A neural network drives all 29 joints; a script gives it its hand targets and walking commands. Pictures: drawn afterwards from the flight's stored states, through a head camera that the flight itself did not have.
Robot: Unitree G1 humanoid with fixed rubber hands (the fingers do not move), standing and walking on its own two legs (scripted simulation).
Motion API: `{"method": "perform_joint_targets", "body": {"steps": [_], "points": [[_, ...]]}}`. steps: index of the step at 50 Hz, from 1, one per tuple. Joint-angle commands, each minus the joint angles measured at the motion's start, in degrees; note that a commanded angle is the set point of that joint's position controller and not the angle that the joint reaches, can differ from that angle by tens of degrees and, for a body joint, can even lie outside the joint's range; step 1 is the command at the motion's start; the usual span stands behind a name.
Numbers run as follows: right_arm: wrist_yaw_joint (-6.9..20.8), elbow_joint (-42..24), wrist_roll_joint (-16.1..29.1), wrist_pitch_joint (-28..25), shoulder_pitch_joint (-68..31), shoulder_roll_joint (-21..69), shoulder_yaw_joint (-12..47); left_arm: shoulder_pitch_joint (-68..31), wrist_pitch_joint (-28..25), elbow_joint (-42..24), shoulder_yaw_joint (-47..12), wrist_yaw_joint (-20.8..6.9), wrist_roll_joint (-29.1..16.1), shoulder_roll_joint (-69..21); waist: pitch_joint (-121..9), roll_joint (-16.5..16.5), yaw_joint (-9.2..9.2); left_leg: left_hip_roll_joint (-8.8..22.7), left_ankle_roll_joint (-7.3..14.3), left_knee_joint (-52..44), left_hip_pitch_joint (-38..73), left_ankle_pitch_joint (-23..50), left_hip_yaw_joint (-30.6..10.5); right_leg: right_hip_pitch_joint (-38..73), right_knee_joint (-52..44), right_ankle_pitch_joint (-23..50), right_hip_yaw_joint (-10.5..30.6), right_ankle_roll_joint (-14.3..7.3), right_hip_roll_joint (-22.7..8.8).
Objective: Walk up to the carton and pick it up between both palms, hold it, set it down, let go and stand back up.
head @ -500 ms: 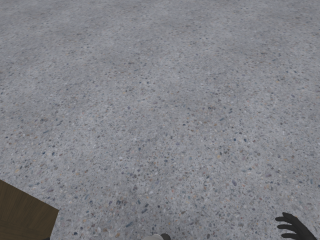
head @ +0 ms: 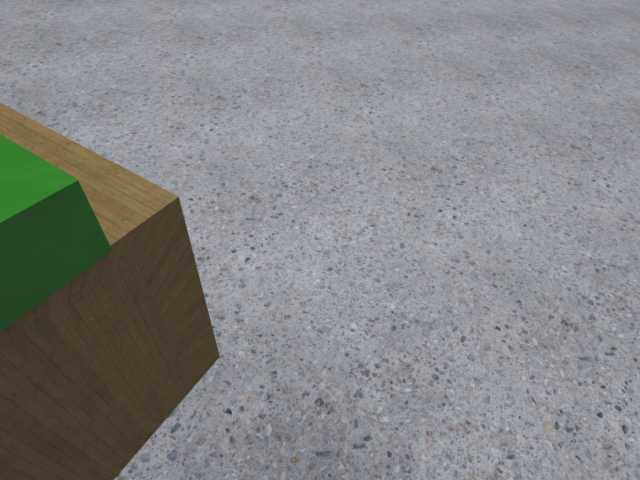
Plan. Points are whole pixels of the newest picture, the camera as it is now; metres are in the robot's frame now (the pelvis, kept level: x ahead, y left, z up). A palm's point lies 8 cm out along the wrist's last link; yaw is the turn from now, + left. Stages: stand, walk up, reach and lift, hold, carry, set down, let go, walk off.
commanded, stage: walk up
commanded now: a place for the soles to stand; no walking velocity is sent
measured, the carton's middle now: out of the picture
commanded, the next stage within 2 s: none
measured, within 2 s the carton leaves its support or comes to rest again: neither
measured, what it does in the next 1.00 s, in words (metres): steps on the spot, turning left: right foot, then left foot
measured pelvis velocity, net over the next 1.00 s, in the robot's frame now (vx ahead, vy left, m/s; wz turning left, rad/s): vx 0.06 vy -0.01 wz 0.71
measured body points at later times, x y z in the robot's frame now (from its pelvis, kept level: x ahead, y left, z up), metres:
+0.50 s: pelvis +0.08 -0.01 +0.00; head +0.14 -0.01 +0.44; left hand +0.11 +0.34 -0.07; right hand +0.30 -0.26 -0.11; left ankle +0.02 +0.09 -0.66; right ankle +0.16 -0.08 -0.72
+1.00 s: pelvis +0.06 -0.01 +0.00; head +0.08 +0.04 +0.44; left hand -0.06 +0.30 -0.12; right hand +0.34 -0.20 -0.08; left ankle +0.04 +0.11 -0.72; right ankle +0.17 -0.14 -0.67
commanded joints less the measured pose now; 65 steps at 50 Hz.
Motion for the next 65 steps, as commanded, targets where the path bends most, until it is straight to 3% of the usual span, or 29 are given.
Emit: {"method": "perform_joint_targets", "body": {"steps": [1, 4, 8, 12, 14, 17, 18, 19, 20, 22, 25, 28, 33, 37, 38, 40, 41, 42, 43, 45, 52, 54, 57, 58, 59, 60, 61, 63, 65], "points": [[-2.8, -5.5, 0.3, -1.1, -2.4, -15.8, -4.1, -1.1, -3.6, -6.5, 0.5, -0.6, -0.7, 8.8, 1.3, 18.9, 0.04, 7.7, 12.0, -22.5, 13.9, -6.6, -22.7, -18.4, 2.3, 5.7, 9.2, 0.9, 1.5], [-4.1, -5.7, 1.4, -2.8, 1.2, -14.0, -3.5, -0.9, -2.4, -6.5, 1.2, -0.4, -0.4, 9.0, -0.2, 14.5, -0.33, 5.1, 9.2, -21.9, 9.5, 5.1, -22.1, -12.5, 1.3, 10.1, 8.1, 1.8, 3.8], [-5.7, -5.9, 1.2, -3.2, 3.3, -15.0, -3.6, -3.3, -1.8, -8.8, 1.1, 0.2, -0.4, 7.7, 1.3, 10.5, -0.22, 7.0, 11.2, -18.3, 8.0, 19.0, -23.1, -13.1, -2.8, 9.9, 9.3, 1.1, 4.6], [-7.1, -6.2, 1.5, -4.0, 4.9, -14.8, -3.6, -4.4, -1.7, -10.2, 1.0, 1.0, -1.2, 5.8, -1.3, 10.4, 0.09, 6.6, 9.6, -11.4, 5.9, 45.5, -22.7, -8.2, -5.4, 13.1, 9.3, -0.4, 5.8], [-7.7, -6.5, 1.5, -4.0, 4.2, -15.3, -3.6, -4.4, -1.7, -10.5, 1.0, 1.1, -1.3, 5.3, -3.5, 10.3, 0.56, 4.6, 8.5, -7.3, 7.7, 49.0, -22.1, -6.4, -8.1, 13.8, 9.2, -1.6, 7.0], [-8.1, -7.4, 1.8, -3.5, 1.1, -14.2, -3.2, -0.9, -2.3, -9.9, 1.1, 1.2, -1.3, 5.0, -5.2, 6.7, 3.49, -0.1, 6.2, -0.3, 1.9, 37.4, -21.7, 5.8, -22.1, 22.0, 10.6, -3.3, 7.8], [-8.1, -8.0, 2.2, -3.5, -0.8, -11.8, -2.4, 2.7, -2.3, -9.1, 1.9, 1.4, -0.6, 7.7, -6.6, 2.1, 5.96, -3.3, 4.1, 5.2, -5.7, 26.8, -18.1, 16.1, -25.0, 28.3, 14.9, -5.0, 3.6], [-8.4, -8.8, 2.6, -3.6, -0.6, -8.2, -1.5, 6.3, -2.3, -8.9, 2.9, 1.8, 0.1, 12.0, -10.6, -9.4, 7.15, -9.7, 1.1, 16.5, -14.5, 7.6, -9.5, 24.5, -27.8, 38.8, 27.9, -9.2, -10.8], [-9.2, -6.1, 1.7, -2.8, 5.5, -8.6, -1.3, 0.0, -1.7, -11.3, 2.5, 1.7, -0.3, 11.7, -10.1, -9.6, 2.48, -8.5, 0.4, 23.1, -14.3, -16.1, -4.6, 19.4, -29.4, 38.4, 34.8, -13.9, -19.5], [-9.1, -3.6, 1.5, -2.6, 6.1, -14.0, -2.6, -4.3, -1.5, -11.9, 3.0, 1.4, -0.8, 11.6, -7.8, -8.5, 1.75, -3.0, 0.1, 30.6, -13.9, -14.7, -3.0, 12.3, -31.8, 26.2, 36.4, -18.6, -21.7], [-7.3, -2.3, 0.9, -3.1, 3.1, -13.0, -3.4, -3.2, -1.6, -11.6, 2.0, 1.3, -0.5, 9.4, -2.8, -5.6, 2.90, -1.8, -0.3, 28.9, -12.0, -8.3, -1.6, 5.9, -30.8, 30.9, 21.0, -14.6, -11.1], [-6.2, -2.6, 1.2, -2.9, 2.3, -10.1, -3.1, -1.3, -1.4, -11.5, 2.1, 1.2, -0.2, 9.6, -5.3, -5.4, 3.97, -1.4, -1.1, 20.7, -14.3, -5.7, 0.6, 12.4, -27.3, 27.9, 13.7, -12.7, -9.4], [-6.8, -0.3, 2.0, -4.8, 1.4, -9.0, -2.1, -1.7, -0.7, -11.2, 1.4, 0.5, -0.3, 9.7, -6.3, -9.1, 3.58, -3.3, -3.2, 6.4, -5.1, -0.5, 5.7, 10.4, -24.5, 42.0, 8.7, -12.5, -9.4], [-7.3, 2.2, 1.1, -5.6, 6.4, -9.7, -2.3, -2.5, 0.1, -10.4, 0.7, 0.2, -1.5, 8.2, -7.1, -4.1, 0.52, -4.7, -1.0, -6.2, 6.3, 8.8, 6.4, 4.1, -16.5, 28.4, 5.4, -7.7, -9.8], [-7.5, 2.3, 0.7, -5.9, 6.2, -11.2, -2.6, -0.5, 0.4, -9.9, 0.0, 0.4, -1.7, 6.6, -5.9, 0.3, 0.25, -2.6, 0.7, -9.3, 8.7, 8.2, 1.7, 0.2, -12.2, 22.1, 5.4, -5.6, -8.5], [-7.9, -0.6, -0.3, -5.6, 4.5, -22.0, -5.7, -1.5, 1.6, -12.1, -0.7, 0.6, -2.4, 4.8, -3.0, 18.2, -0.08, 15.7, 11.7, -16.1, 9.5, 14.8, -32.8, -16.5, 1.3, -7.5, 4.3, -0.3, 3.7], [-8.1, -0.9, 0.2, -5.4, 3.9, -22.5, -5.6, -4.4, 2.1, -12.0, -0.2, 1.4, -1.3, 7.5, -1.9, 19.8, -3.01, 18.7, 17.6, -19.6, 5.3, 10.2, -40.4, -15.9, 7.7, -8.5, 9.3, 0.1, 3.5], [-8.4, -0.9, 0.6, -5.3, 2.2, -19.9, -5.3, -4.2, 2.2, -10.8, -0.1, 1.5, -1.4, 8.4, 0.2, 16.8, -2.08, 17.2, 17.3, -19.3, 3.8, 8.6, -37.0, -15.3, 10.0, -5.7, 11.2, 0.0, 1.9], [-8.6, -1.0, 1.2, -5.1, 0.3, -18.0, -4.6, -2.5, 1.9, -9.3, -0.3, 1.2, -1.7, 8.6, 0.8, 13.6, -0.55, 12.6, 13.8, -15.1, 5.4, 15.0, -27.4, -14.9, 8.5, -3.3, 11.8, 0.1, 1.4], [-9.1, -1.1, 1.6, -5.4, -0.3, -15.5, -3.8, 0.1, 1.7, -7.2, 0.1, 1.1, -2.0, 7.8, -2.1, 12.4, 0.81, 7.1, 9.8, -10.2, 6.2, 27.8, -18.8, -12.4, 8.1, 1.9, 10.5, 0.6, 2.2], [-8.1, -2.9, 0.0, -3.7, 0.6, -15.5, -4.0, 0.0, 0.9, -6.7, 1.1, 2.4, -1.0, 7.5, -5.2, 14.5, -1.37, 4.7, 12.0, -11.8, 4.2, 6.7, -24.9, -9.1, 1.5, 1.8, 8.7, 0.1, 5.5], [-7.6, -3.5, -0.3, -3.1, -0.9, -15.4, -3.8, 0.4, 0.1, -6.6, 1.1, 2.7, -1.0, 7.3, -5.1, 16.1, -1.00, 5.1, 12.9, -10.9, 0.6, 6.2, -26.5, -4.9, -3.6, 0.4, 8.2, 0.2, 6.3], [-7.1, -3.8, 0.3, -2.1, -4.6, -14.4, -3.3, 4.6, -1.4, -4.0, 1.3, 2.8, -0.7, 6.4, -4.5, 12.9, 2.30, 2.5, 9.7, -6.2, -8.3, 6.8, -23.2, 9.9, -20.9, 8.8, 7.8, -0.8, 8.9], [-7.2, -3.5, 0.8, -2.3, -5.2, -11.9, -2.5, 6.2, -1.9, -3.7, 2.0, 3.0, 0.2, 8.4, -5.0, 7.8, 4.14, -0.5, 6.9, -0.5, -14.7, 2.5, -20.0, 15.7, -25.3, 9.4, 13.3, -2.5, 5.1], [-7.6, -4.3, 1.2, -2.7, -5.7, -8.2, -1.4, 8.4, -2.4, -3.7, 3.0, 3.1, 1.6, 13.6, -4.5, -5.3, 5.58, -8.3, 3.4, 12.5, -24.6, -7.0, -12.5, 19.0, -32.4, -0.1, 29.6, -6.3, -7.9], [-8.3, -3.1, 0.8, -2.8, -5.0, -10.7, -2.1, 1.5, -2.5, -5.0, 4.1, 2.8, 1.0, 17.6, -0.2, -9.7, 3.62, -8.1, 0.7, 21.7, -26.7, -13.7, -6.5, 10.1, -39.1, -9.3, 42.2, -11.5, -19.8], [-8.6, -1.0, 0.5, -2.8, -3.3, -14.9, -3.3, -4.1, -2.2, -6.2, 4.5, 2.4, 0.6, 18.4, 2.3, -9.2, 2.45, -4.3, 0.4, 29.2, -21.3, -13.1, -7.8, 1.7, -40.2, -11.7, 46.3, -16.9, -24.2], [-7.3, 1.3, 0.3, -3.3, -2.4, -16.2, -3.8, -5.7, -2.8, -6.6, 3.1, 2.4, -0.3, 13.1, 7.5, -2.4, 1.02, -3.3, 0.4, 28.1, -18.1, -6.1, -7.2, -2.3, -39.0, -5.6, 32.4, -14.0, -15.4], [-5.9, 3.0, 0.7, -2.9, -0.9, -12.7, -3.5, -3.4, -3.3, -4.9, 2.2, 2.8, -0.2, 10.8, 7.7, -2.4, 0.72, -4.3, 0.0, 27.6, -18.2, -0.4, -5.6, -1.6, -38.0, -6.5, 21.7, -9.1, -7.5]]}}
